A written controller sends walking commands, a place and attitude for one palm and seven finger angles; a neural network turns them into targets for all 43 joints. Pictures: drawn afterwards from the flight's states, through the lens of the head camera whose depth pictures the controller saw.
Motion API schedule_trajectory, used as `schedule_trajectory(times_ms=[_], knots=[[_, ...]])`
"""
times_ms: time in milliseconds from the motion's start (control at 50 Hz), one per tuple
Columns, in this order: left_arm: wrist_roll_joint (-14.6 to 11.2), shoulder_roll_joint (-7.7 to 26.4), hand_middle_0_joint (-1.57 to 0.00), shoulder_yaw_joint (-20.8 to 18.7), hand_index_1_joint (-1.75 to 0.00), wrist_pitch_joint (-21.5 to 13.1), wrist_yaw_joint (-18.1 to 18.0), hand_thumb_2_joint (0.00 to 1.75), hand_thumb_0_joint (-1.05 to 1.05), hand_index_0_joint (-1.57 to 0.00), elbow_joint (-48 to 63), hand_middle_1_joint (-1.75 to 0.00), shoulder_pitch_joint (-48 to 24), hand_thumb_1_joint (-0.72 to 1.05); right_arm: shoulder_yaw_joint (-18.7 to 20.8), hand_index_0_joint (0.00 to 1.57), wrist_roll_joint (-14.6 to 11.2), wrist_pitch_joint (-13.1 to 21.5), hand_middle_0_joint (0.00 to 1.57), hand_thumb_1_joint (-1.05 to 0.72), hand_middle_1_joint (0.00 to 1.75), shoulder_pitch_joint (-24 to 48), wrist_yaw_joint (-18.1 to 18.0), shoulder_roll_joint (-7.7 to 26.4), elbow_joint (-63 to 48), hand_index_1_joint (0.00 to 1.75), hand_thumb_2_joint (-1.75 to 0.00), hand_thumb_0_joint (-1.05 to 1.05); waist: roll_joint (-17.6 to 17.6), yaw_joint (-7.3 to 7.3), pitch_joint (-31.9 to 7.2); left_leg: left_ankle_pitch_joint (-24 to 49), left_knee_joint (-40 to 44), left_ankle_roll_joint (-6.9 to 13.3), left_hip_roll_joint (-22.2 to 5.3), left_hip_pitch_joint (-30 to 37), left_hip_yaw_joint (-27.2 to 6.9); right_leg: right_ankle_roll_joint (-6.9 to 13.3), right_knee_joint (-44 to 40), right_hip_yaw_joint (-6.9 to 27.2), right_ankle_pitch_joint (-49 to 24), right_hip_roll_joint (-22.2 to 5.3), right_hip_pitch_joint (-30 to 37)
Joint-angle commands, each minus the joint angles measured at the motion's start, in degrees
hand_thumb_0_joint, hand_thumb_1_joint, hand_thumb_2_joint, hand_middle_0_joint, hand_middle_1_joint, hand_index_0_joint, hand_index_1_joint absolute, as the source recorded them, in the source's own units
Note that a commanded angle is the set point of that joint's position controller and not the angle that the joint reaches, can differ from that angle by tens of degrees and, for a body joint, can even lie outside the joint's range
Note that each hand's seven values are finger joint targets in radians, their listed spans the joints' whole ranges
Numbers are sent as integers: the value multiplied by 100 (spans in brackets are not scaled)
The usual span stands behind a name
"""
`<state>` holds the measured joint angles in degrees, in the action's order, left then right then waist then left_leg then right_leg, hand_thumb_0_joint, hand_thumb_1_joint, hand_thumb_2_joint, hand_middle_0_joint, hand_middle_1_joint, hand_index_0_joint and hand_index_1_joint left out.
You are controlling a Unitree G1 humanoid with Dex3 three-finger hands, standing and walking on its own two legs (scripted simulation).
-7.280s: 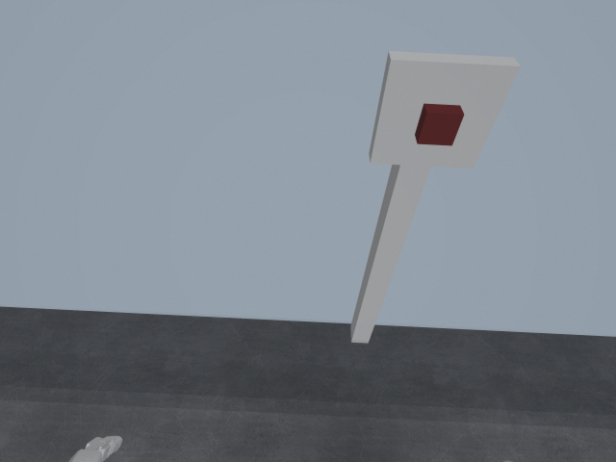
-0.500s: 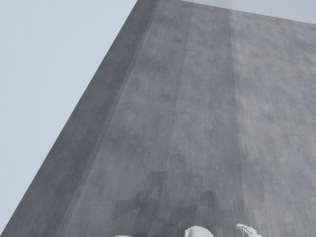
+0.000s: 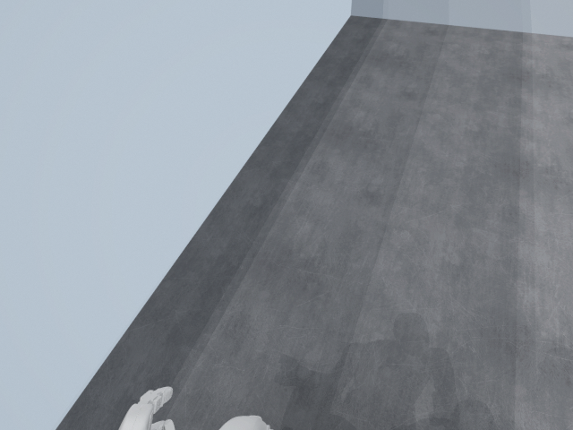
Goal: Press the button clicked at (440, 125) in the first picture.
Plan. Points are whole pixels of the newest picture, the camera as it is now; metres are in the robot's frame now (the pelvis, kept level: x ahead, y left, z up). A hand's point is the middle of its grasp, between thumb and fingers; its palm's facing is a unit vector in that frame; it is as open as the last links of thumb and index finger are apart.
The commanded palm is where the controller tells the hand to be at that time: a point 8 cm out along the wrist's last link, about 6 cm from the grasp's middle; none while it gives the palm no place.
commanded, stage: turn to face it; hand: left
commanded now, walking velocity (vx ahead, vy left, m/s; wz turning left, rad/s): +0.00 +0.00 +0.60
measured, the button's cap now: out of the picture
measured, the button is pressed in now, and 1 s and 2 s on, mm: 0 0 0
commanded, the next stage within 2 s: take the last steps up to it in 1.76 s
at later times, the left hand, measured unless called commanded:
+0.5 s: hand out of the picture -0.05 +0.29 -0.19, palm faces +0.35 -0.90 -0.25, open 7.4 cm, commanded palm none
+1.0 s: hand out of the picture +0.00 +0.30 -0.14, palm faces +0.54 -0.80 -0.26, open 7.4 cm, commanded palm none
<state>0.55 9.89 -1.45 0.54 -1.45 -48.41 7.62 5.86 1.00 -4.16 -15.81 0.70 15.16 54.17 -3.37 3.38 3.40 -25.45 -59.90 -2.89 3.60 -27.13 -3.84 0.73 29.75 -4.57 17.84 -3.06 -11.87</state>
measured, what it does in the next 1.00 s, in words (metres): steps on the spot, turning left: left foot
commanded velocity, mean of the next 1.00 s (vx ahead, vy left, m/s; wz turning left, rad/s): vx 0.00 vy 0.00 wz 0.60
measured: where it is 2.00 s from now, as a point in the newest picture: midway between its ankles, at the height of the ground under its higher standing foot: outside the picture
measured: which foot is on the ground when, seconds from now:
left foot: up 0.00-0.34, down 0.36-1.00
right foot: down 0.00-0.36, up 0.38-1.00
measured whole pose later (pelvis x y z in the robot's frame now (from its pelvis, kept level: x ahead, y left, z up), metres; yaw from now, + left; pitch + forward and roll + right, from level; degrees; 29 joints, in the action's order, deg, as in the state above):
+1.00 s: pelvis -0.01 +0.04 +0.00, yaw +35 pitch +1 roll -1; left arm 0.0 13.0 -3.4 2.6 -1.6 -48.9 5.0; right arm 4.1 1.3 -3.0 -17.8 0.1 12.0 54.2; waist -1.9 4.2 3.0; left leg -7.8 -25.7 2.3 7.3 -17.5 -13.2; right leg -4.5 43.1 2.5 23.9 0.2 -19.8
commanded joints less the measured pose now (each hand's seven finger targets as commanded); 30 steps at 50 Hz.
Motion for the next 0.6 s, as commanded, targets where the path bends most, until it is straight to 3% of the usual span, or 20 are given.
schedule_trajectory(times_ms=[0, 100, 200, 260, 280, 300, 320, 340, 360, 380, 400, 440, 460, 500, 580], knots=[[26, 998, -20, -296, -30, -140, -56, 90, 0, -20, 341, -30, 39, 90, 91, 20, 23, 74, 20, -90, 30, 104, 76, 384, -385, 30, -90, 0, 1271, -146, -85, 503, -1110, -188, -469, -734, 155, 382, -1095, 484, -2522, -1401, 420], [61, 1126, -20, -327, -30, -120, -59, 90, 0, -20, 160, -30, 561, 90, 52, 20, 21, 17, 20, -90, 30, 556, 96, 406, -456, 30, -90, 0, 1519, -382, -24, 488, -712, -269, -599, -743, 360, 455, -1136, 229, -2317, -1553, 642], [121, 1335, -20, -397, -30, -74, -51, 90, 0, -20, 14, -30, 865, 90, -70, 20, -20, 88, 20, -90, 30, 1103, 118, 288, -624, 30, -90, 0, 1579, -575, -170, 108, 847, -196, -608, -243, 762, 551, -757, -84, -3060, -1734, 916], [127, 1495, -20, -468, -30, -25, -40, 90, 0, -20, -8, -30, 878, 90, -115, 20, -40, 170, 20, -90, 30, 1038, 108, 275, -670, 30, -90, 0, 1753, -604, -410, 187, 1772, -55, -486, 369, 1039, 487, -332, -288, -3374, -1812, 924], [117, 1520, -20, -476, -30, -13, -31, 90, 0, -20, -14, -30, 842, 90, -107, 20, -37, 194, 20, -90, 30, 892, 97, 312, -662, 30, -90, 0, 1737, -509, -495, 433, 2185, -7, -447, 622, 1101, 393, -107, -409, -3354, -1803, 888], [87, 1495, -20, -478, -30, -3, -15, 90, 0, -20, -38, -30, 796, 90, -79, 20, -25, 230, 20, -90, 30, 659, 90, 425, -638, 30, -90, 0, 1478, -369, -630, 943, 2866, 44, -415, 1132, 1075, 216, 341, -582, -3149, -1737, 720], [37, 1432, -20, -472, -30, 17, -2, 90, 0, -20, 5, -30, 780, 90, 0, 20, 0, 289, 20, -90, 30, 155, 88, 716, -521, 30, -90, 0, 772, -68, -992, 1981, 3590, 174, -605, 2180, 723, -43, 1409, -713, -2574, -1602, 118], [-24, 1025, -20, -401, -30, 32, 56, 90, 0, -20, 247, -30, 771, 90, 184, 20, 27, 359, 20, -90, 30, -253, 44, 1456, -494, 30, -90, 0, -1203, 155, -1254, 4406, 3708, 885, -2255, 3372, -1453, -565, 2859, -801, 919, -680, -1789], [18, 907, -20, -298, -30, 86, 23, 90, 0, -20, 425, -30, 419, 90, 225, 20, -63, 325, 20, -90, 30, -628, -13, 1744, -353, 30, -90, 0, -1340, 289, -1446, 6100, 3629, 1459, -2863, 3317, -1959, -616, 3618, -92, 2306, -439, -2224], [40, 990, -20, -325, -30, 139, 6, 90, 0, -20, 416, -30, 353, 90, 178, 20, -45, 310, 20, -90, 30, -504, -55, 1578, -350, 30, -90, 0, -777, 187, -1287, 5591, 3609, 1555, -2822, 3070, -1522, -536, 3972, 210, 1956, -599, -2253], [51, 945, -20, -344, -30, 169, -17, 90, 0, -20, 319, -30, 260, 90, 121, 20, -21, 335, 20, -90, 30, -220, -114, 1365, -439, 30, -90, 0, -1077, 123, -1123, 5010, 3706, 1371, -2408, 2737, -1395, -552, 4081, 340, 1551, -607, -2311], [64, 1055, -20, -399, -30, 147, 42, 90, 0, -20, 127, -30, 240, 90, -11, 20, -4, 354, 20, -90, 30, 352, -167, 994, -588, 30, -90, 0, -818, -98, -581, 4603, 3816, 1032, -1820, 2192, -922, -596, 4178, 463, 717, -544, -2222], [57, 1063, -20, -407, -30, 147, 64, 90, 0, -20, 71, -30, 392, 90, -49, 20, -9, 372, 20, -90, 30, 485, -166, 942, -641, 30, -90, 0, -717, -213, -568, 4494, 3855, 969, -1673, 2116, -804, -618, 4147, 437, 509, -478, -2112], [63, 1065, -20, -426, -30, 151, 83, 90, 0, -20, -25, -30, 534, 90, -52, 20, -30, 406, 20, -90, 30, 501, -169, 911, -670, 30, -90, 0, -476, -284, -638, 4279, 3966, 905, -1539, 2122, -754, -654, 4038, 444, 215, -417, -2024], [71, 1056, -20, -429, -30, 174, 38, 90, 0, -20, 22, -30, 407, 90, -13, 20, -23, 399, 20, -90, 30, 317, -153, 887, -651, 30, -90, 0, -257, -254, -612, 3586, 4153, 949, -1518, 2147, -1132, -730, 3780, 570, -3, -344, -2078]])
